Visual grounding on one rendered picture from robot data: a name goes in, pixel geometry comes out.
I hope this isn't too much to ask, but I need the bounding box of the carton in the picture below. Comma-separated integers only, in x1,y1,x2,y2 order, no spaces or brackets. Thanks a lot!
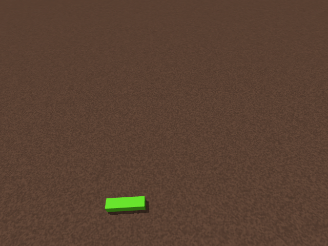
105,196,146,212

